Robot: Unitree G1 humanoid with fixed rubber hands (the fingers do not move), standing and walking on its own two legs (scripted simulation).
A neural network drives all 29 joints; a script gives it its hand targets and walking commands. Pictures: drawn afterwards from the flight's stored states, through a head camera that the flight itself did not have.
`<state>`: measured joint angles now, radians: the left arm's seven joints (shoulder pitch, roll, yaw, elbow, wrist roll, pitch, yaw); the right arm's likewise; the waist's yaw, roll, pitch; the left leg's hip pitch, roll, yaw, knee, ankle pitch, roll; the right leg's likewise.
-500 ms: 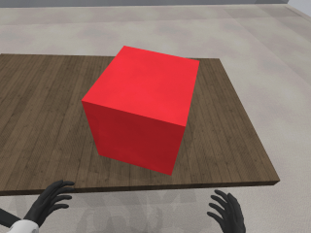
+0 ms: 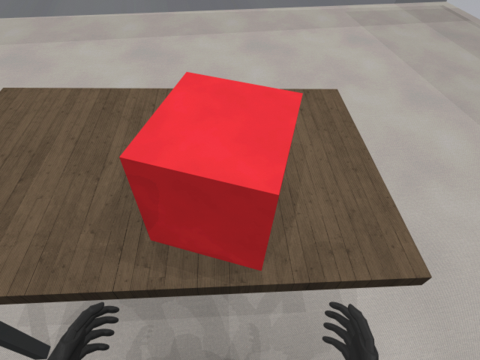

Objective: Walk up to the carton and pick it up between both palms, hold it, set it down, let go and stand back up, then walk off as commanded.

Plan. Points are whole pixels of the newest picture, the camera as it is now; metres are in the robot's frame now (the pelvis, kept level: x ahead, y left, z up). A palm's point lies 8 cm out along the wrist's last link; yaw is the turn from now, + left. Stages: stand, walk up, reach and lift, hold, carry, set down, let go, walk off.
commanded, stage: set down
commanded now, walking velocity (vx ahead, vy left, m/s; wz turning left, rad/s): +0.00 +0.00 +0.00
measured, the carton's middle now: (223, 170) +0.46 +0.03 +0.04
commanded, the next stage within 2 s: let go in 0.42 s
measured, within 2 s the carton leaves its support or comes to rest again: neither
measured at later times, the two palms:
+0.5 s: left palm out of the picture +0.14 +0.25 -0.07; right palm out of the picture +0.15 -0.20 -0.07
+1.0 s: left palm out of the picture +0.14 +0.26 -0.08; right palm out of the picture +0.14 -0.23 -0.09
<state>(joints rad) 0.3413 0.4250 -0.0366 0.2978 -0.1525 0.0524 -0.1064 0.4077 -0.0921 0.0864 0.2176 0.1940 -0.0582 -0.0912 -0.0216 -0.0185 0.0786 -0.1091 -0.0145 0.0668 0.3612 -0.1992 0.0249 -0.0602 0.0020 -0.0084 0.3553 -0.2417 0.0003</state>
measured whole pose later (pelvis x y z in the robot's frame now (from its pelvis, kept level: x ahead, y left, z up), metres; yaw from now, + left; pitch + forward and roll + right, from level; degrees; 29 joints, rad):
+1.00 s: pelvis +0.00 +0.00 +0.00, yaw +0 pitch -3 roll +0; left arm 0.26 0.28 0.01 0.55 0.01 0.04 0.02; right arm 0.16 -0.22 0.03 0.73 0.07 -0.10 0.02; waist -0.02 0.01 0.08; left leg -0.12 -0.01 0.07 0.38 -0.21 0.04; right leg -0.06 0.00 -0.01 0.36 -0.24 0.00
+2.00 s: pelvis +0.00 +0.00 +0.00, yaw +0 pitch -2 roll +0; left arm 0.26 0.32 0.04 0.86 0.02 -0.02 -0.01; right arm 0.16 -0.31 0.03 0.88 0.07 -0.04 0.00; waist -0.02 0.01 0.07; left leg -0.13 -0.01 0.07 0.36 -0.20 0.03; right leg -0.08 0.00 -0.01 0.36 -0.24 0.00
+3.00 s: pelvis -0.01 +0.00 +0.00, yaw +0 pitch -3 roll +0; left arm 0.26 0.32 0.03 0.92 0.02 -0.03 -0.01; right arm 0.16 -0.31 0.03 0.90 0.07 -0.04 0.00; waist -0.02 0.01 0.07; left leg -0.12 -0.01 0.07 0.35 -0.17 0.03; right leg -0.08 0.00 -0.01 0.36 -0.22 0.00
